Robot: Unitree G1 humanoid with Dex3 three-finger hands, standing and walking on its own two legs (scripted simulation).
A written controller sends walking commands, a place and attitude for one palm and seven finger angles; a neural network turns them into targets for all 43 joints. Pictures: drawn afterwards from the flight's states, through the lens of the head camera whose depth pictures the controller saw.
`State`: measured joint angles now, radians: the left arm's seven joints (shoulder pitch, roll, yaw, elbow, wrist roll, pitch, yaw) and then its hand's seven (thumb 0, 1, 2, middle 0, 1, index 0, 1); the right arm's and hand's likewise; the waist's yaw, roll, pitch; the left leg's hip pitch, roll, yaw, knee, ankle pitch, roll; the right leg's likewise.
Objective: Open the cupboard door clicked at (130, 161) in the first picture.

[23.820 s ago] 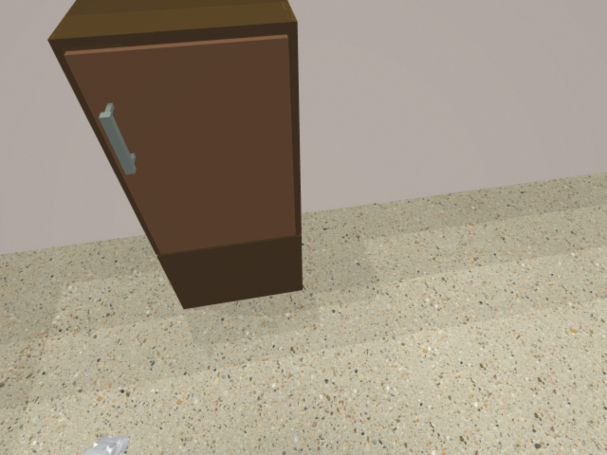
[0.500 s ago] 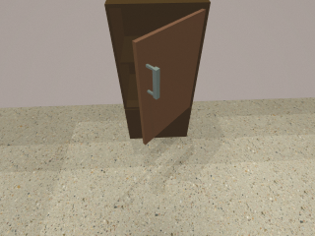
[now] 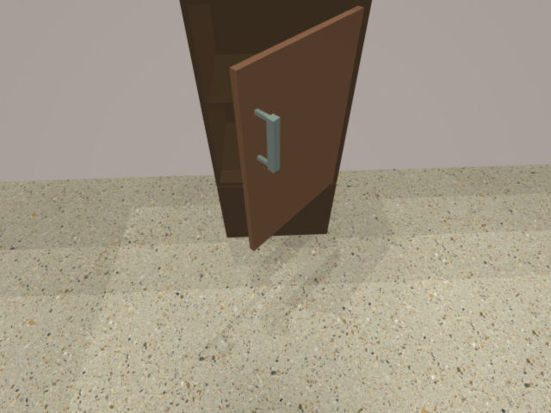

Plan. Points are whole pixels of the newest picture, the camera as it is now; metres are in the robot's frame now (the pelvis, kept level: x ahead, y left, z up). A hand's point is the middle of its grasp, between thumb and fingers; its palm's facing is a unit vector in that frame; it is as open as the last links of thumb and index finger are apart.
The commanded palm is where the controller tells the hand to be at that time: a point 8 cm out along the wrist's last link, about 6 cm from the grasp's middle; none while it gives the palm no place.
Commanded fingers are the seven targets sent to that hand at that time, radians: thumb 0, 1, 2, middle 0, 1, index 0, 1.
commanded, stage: look to check the result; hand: left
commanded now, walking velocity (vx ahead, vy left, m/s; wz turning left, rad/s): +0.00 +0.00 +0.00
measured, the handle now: (266, 141) +0.64 +0.06 +0.01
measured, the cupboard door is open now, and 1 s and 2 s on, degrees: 45 45 45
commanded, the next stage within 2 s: walk to a spot facing it in 0.30 s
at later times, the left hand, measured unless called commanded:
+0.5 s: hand out of the picture +0.04 +0.18 -0.17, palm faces +0.01 -0.97 -0.24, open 7.4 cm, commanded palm none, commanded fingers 0.00 0.90 0.90 -0.20 -0.30 -0.20 -0.30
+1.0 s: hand out of the picture +0.12 +0.15 -0.17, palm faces -0.18 -0.94 -0.29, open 7.4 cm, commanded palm none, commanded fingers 0.00 0.90 0.90 -0.20 -0.30 -0.20 -0.30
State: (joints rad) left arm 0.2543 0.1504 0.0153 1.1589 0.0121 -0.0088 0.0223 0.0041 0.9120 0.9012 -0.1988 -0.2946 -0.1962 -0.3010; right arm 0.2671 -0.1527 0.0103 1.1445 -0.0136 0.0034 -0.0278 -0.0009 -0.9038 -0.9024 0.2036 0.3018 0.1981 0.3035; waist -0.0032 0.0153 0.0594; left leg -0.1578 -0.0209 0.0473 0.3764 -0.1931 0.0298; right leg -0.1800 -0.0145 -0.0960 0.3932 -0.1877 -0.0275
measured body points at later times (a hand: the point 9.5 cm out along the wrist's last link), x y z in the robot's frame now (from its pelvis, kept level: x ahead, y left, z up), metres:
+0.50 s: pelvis +0.02 -0.01 +0.00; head +0.03 -0.02 +0.45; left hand +0.04 +0.24 -0.15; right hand +0.04 -0.25 -0.16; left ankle +0.01 +0.10 -0.74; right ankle +0.02 -0.10 -0.74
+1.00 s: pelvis +0.00 -0.04 -0.02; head +0.04 -0.08 +0.42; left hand +0.13 +0.20 -0.15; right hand -0.01 -0.29 -0.19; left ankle +0.01 +0.10 -0.73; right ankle -0.02 -0.14 -0.75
